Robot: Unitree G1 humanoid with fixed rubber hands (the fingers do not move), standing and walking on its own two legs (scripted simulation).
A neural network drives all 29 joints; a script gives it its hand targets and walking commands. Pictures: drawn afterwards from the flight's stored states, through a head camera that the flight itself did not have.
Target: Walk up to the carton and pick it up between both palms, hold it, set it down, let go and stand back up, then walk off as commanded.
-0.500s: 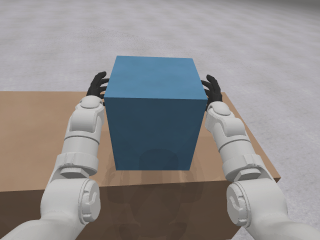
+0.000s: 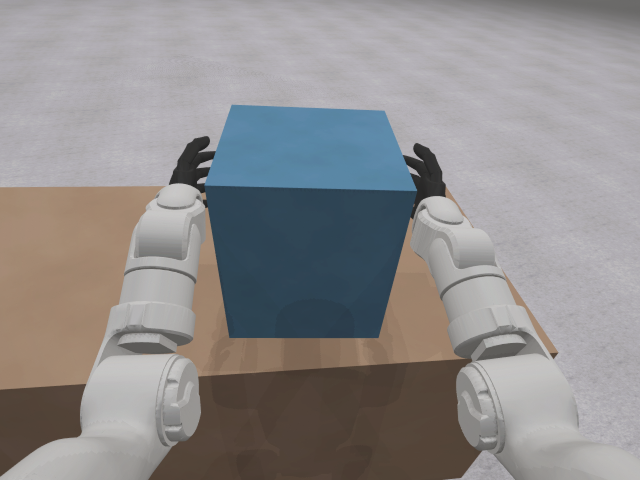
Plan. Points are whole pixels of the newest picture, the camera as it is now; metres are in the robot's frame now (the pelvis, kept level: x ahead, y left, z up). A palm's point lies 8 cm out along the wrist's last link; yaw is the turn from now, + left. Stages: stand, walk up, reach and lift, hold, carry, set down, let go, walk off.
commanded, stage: reach and lift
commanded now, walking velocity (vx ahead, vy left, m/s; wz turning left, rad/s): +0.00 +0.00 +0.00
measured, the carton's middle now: (306, 224) +0.41 +0.02 +0.15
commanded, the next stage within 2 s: hold in 0.08 s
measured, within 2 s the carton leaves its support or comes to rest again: neither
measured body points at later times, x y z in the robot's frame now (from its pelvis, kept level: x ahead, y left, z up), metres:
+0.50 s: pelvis +0.00 +0.00 +0.00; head -0.07 +0.01 +0.44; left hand +0.39 +0.17 +0.23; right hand +0.39 -0.14 +0.24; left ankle +0.03 +0.13 -0.74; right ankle +0.02 -0.12 -0.74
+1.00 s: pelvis +0.00 +0.00 +0.00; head -0.08 +0.01 +0.44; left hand +0.39 +0.16 +0.24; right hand +0.38 -0.14 +0.24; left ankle +0.03 +0.13 -0.74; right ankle +0.02 -0.12 -0.74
